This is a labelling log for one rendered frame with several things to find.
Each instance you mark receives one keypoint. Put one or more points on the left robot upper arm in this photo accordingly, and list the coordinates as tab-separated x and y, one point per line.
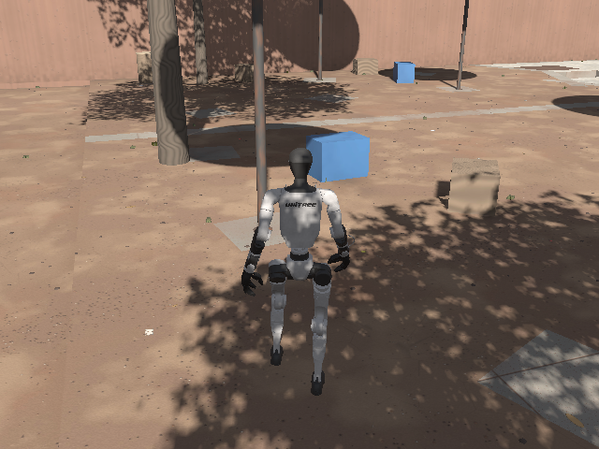
270	198

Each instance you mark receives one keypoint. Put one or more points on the right robot hand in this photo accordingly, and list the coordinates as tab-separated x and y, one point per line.
336	258

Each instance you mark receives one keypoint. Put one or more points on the robot right shin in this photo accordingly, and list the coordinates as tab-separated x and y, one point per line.
319	349

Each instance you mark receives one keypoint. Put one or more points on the left robot forearm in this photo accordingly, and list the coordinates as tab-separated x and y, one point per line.
254	254

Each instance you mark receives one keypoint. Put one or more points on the right robot upper arm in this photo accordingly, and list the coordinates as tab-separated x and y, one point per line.
334	212

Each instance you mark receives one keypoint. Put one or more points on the right robot forearm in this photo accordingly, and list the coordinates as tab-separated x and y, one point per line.
342	245

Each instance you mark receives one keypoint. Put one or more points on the left robot hand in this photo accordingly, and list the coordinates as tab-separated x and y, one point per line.
246	282

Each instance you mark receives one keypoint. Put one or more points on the humanoid robot torso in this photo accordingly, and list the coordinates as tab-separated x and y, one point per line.
300	215

